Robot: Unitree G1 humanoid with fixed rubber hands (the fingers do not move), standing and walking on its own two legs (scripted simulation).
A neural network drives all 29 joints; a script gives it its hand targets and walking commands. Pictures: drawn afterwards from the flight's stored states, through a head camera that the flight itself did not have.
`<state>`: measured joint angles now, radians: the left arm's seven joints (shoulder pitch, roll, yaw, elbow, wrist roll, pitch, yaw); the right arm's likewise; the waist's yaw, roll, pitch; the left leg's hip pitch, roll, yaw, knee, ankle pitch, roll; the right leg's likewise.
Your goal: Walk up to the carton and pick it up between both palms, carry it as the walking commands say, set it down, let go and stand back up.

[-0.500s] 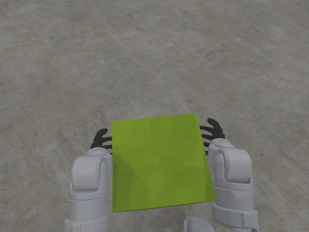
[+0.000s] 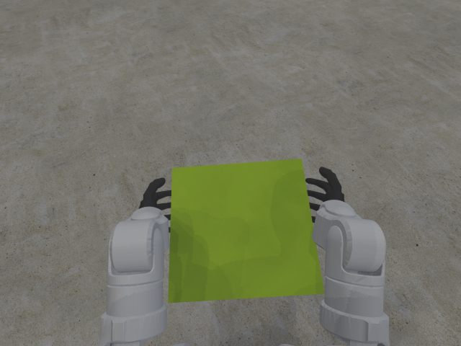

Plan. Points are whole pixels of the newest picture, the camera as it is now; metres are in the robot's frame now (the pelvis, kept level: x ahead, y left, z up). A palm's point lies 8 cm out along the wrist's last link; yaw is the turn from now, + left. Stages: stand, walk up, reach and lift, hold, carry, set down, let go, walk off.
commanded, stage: carry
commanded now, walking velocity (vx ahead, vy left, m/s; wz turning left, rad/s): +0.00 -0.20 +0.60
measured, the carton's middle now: (242, 239) +0.30 -0.03 -0.02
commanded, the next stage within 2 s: none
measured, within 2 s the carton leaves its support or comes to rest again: neither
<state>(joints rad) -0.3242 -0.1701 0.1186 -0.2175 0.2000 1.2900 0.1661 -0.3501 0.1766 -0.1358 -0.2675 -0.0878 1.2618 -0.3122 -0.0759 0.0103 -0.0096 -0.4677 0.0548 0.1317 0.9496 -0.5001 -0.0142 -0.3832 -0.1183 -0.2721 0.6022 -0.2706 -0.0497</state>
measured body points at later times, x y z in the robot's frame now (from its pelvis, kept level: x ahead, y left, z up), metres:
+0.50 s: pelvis -0.04 -0.12 -0.01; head +0.00 -0.15 +0.44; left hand +0.22 +0.09 +0.07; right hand +0.31 -0.18 +0.06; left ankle -0.07 +0.04 -0.69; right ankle +0.02 -0.22 -0.73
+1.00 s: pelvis -0.04 -0.23 +0.00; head -0.01 -0.21 +0.45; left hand +0.10 +0.07 +0.07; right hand +0.30 -0.14 +0.08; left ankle -0.12 -0.10 -0.73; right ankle +0.07 -0.35 -0.68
